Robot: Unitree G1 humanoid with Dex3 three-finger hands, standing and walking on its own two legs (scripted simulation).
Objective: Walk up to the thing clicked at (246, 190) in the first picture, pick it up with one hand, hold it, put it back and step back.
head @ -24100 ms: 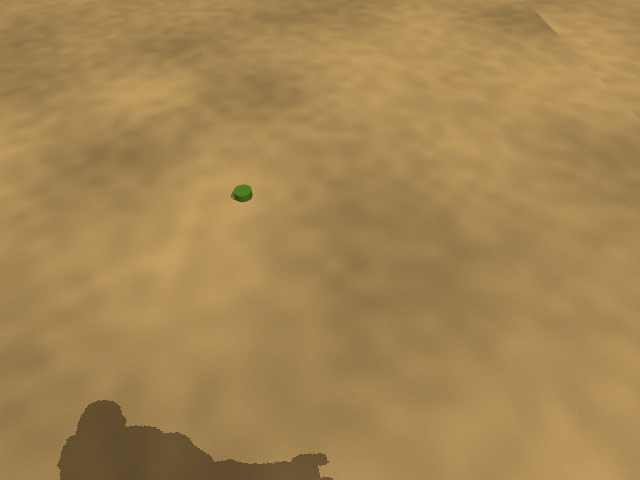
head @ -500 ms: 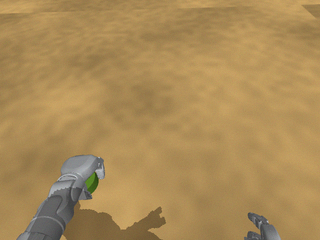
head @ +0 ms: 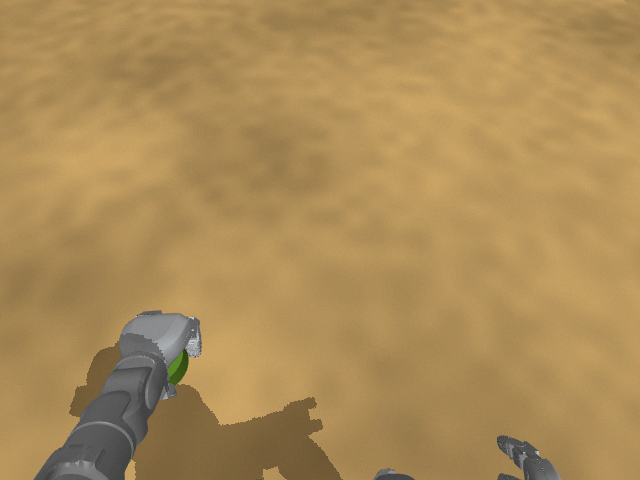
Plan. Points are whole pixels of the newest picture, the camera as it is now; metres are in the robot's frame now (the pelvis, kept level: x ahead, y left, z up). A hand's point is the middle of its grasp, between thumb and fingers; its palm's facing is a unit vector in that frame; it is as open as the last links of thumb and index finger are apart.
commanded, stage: crouch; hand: left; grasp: from above
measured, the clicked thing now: (157, 361) +0.32 +0.25 -0.12
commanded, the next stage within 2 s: lower in 1.64 s
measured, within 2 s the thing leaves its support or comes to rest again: neither
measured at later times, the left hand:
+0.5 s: hand (204, 374) +0.36 +0.23 -0.35, palm faces -0.46 +0.01 -0.89, open 8.1 cm
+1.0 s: hand (218, 383) +0.39 +0.24 -0.51, palm faces -0.45 -0.02 -0.89, open 7.9 cm
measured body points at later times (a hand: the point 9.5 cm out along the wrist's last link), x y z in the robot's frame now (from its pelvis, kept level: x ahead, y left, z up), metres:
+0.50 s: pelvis -0.05 +0.01 -0.21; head +0.13 +0.02 +0.20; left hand +0.38 +0.23 -0.30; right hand +0.00 -0.26 -0.35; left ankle +0.02 +0.12 -0.72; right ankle +0.03 -0.13 -0.72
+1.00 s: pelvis -0.06 +0.00 -0.34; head +0.18 +0.03 +0.04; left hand +0.41 +0.24 -0.46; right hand +0.01 -0.28 -0.46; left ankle +0.02 +0.12 -0.72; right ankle +0.03 -0.13 -0.72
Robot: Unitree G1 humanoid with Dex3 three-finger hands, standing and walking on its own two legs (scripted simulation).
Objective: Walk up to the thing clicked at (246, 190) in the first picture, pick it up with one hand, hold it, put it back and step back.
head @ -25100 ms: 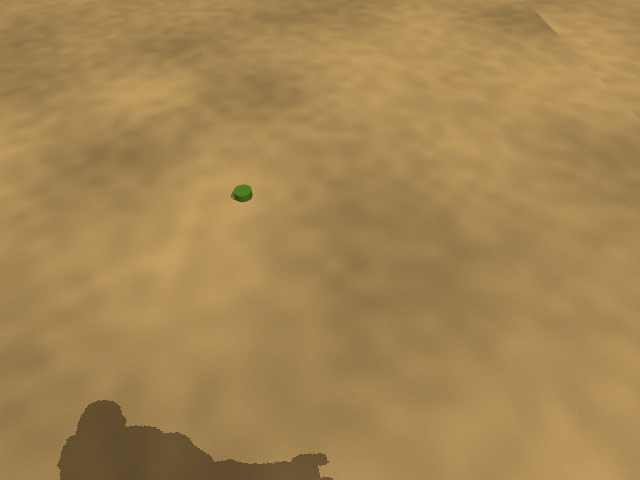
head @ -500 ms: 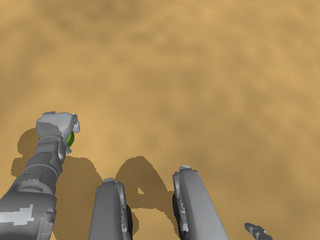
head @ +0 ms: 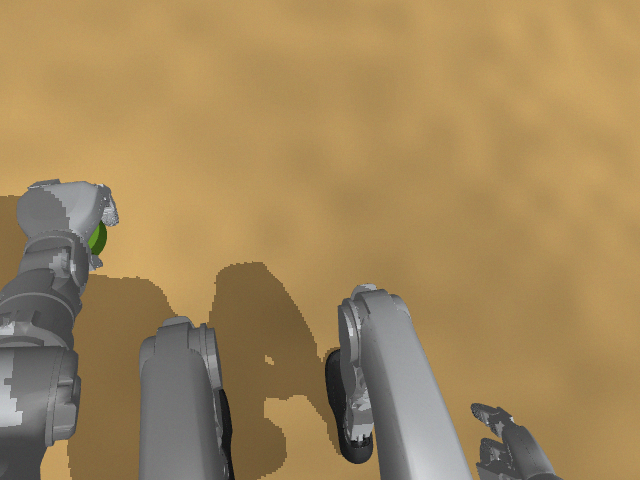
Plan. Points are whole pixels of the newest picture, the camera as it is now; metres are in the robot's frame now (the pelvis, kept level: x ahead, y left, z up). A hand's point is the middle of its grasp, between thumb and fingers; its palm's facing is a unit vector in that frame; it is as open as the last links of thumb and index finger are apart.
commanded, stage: crouch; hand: left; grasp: from above
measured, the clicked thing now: (69, 233) +0.46 +0.28 -0.20
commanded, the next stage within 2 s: lower in 0.64 s
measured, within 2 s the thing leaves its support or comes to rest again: neither
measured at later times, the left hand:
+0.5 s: hand (101, 240) +0.45 +0.25 -0.24, palm faces -0.45 -0.04 -0.89, open 7.8 cm
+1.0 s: hand (113, 246) +0.46 +0.25 -0.29, palm faces -0.50 -0.06 -0.87, open 7.8 cm
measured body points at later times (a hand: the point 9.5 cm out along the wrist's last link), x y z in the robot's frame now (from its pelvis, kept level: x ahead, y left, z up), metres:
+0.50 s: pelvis -0.01 +0.00 -0.07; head +0.23 +0.05 +0.31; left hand +0.47 +0.25 -0.19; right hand +0.03 -0.27 -0.18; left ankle +0.07 +0.12 -0.38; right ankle +0.09 -0.13 -0.38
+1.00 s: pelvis +0.00 +0.00 -0.09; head +0.25 +0.06 +0.27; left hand +0.48 +0.25 -0.24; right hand +0.03 -0.28 -0.19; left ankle +0.07 +0.12 -0.38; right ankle +0.09 -0.13 -0.38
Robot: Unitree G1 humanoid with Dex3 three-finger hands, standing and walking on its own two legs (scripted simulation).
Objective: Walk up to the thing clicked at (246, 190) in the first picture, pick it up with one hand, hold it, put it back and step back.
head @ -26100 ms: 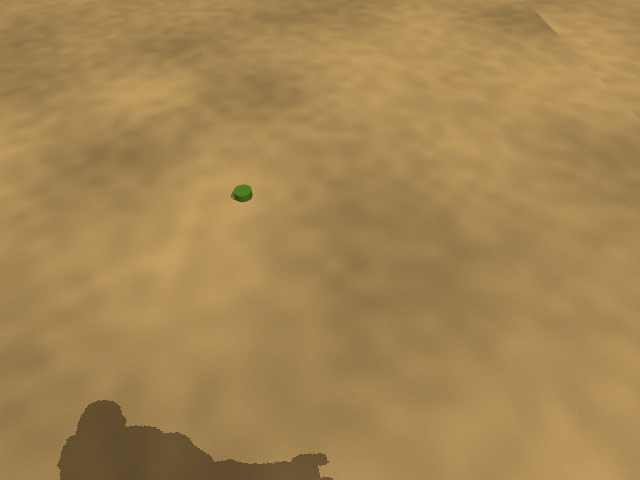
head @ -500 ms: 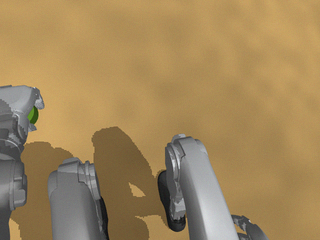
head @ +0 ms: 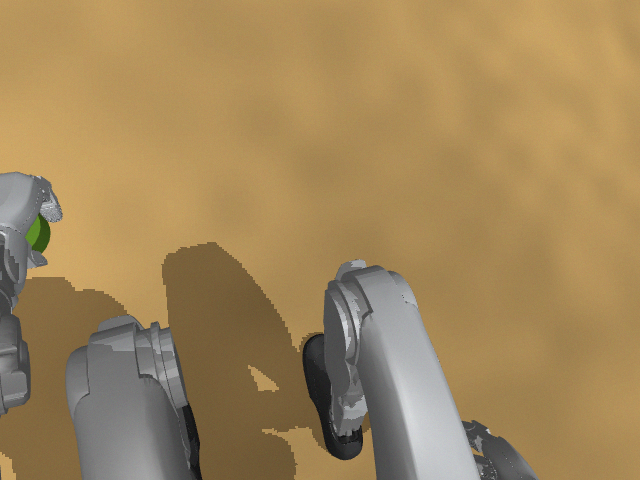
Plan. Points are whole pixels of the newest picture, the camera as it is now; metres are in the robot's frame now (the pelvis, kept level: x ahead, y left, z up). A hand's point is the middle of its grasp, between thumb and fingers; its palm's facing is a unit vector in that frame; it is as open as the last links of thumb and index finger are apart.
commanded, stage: lower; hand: left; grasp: from above
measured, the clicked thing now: (7, 232) +0.45 +0.30 -0.23
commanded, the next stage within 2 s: rest in 0.04 s
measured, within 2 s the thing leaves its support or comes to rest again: neither
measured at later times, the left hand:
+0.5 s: hand (47, 230) +0.46 +0.26 -0.25, palm faces -0.48 -0.11 -0.87, open 7.7 cm
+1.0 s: hand (46, 237) +0.45 +0.27 -0.27, palm faces -0.47 -0.13 -0.87, open 7.7 cm
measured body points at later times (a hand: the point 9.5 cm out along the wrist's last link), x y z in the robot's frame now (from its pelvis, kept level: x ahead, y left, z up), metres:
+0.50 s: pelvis +0.01 +0.00 -0.02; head +0.29 +0.08 +0.32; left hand +0.48 +0.27 -0.20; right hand +0.03 -0.26 -0.11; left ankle +0.07 +0.13 -0.29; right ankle +0.11 -0.13 -0.29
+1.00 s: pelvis +0.00 +0.01 -0.03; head +0.28 +0.10 +0.31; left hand +0.48 +0.27 -0.22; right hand +0.04 -0.26 -0.09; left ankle +0.07 +0.13 -0.29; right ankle +0.11 -0.13 -0.29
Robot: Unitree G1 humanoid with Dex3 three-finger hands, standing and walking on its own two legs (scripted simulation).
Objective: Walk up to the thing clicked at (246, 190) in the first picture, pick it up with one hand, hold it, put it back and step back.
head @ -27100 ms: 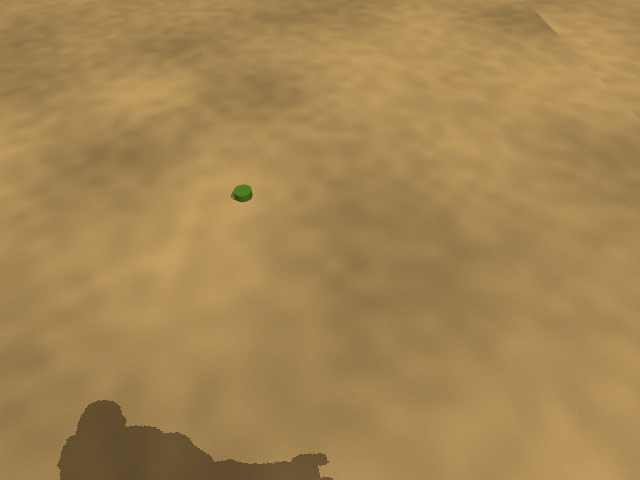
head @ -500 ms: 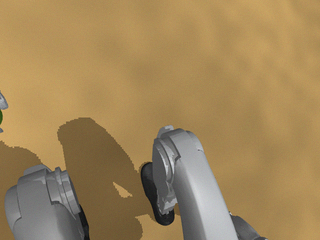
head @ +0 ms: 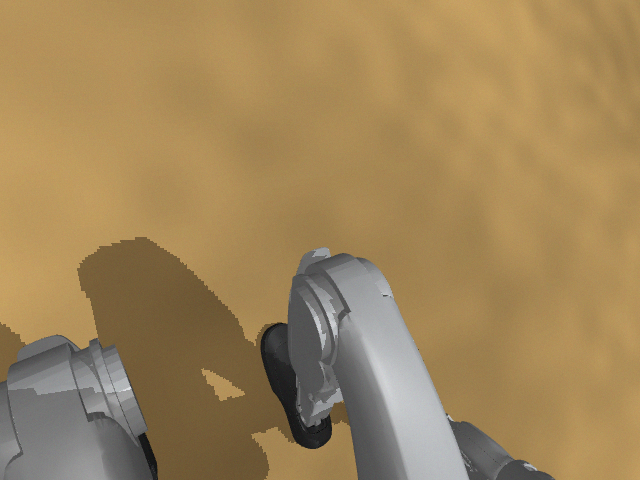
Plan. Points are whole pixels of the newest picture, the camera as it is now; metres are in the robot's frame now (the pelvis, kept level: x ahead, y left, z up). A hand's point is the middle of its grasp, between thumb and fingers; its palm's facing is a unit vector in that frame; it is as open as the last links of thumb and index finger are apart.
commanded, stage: rest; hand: left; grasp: from above
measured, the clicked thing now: out of the picture +0.44 +0.32 -0.28
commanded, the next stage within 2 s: open in 0.22 s
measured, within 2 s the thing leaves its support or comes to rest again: rests again in 1.66 s
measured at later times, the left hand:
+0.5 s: hand out of the picture +0.43 +0.30 -0.25, palm faces -0.47 -0.14 -0.87, open 8.2 cm
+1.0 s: hand out of the picture +0.44 +0.30 -0.26, palm faces -0.43 -0.15 -0.89, open 13.1 cm
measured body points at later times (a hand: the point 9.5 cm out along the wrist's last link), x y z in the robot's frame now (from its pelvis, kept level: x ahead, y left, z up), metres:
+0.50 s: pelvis -0.01 +0.00 +0.00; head +0.26 +0.12 +0.34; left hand +0.45 +0.30 -0.20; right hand +0.04 -0.25 -0.06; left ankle +0.05 +0.12 -0.26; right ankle +0.11 -0.13 -0.26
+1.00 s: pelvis -0.01 +0.00 +0.01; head +0.27 +0.13 +0.33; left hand +0.45 +0.30 -0.21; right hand +0.05 -0.26 -0.04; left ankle +0.05 +0.12 -0.26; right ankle +0.11 -0.13 -0.26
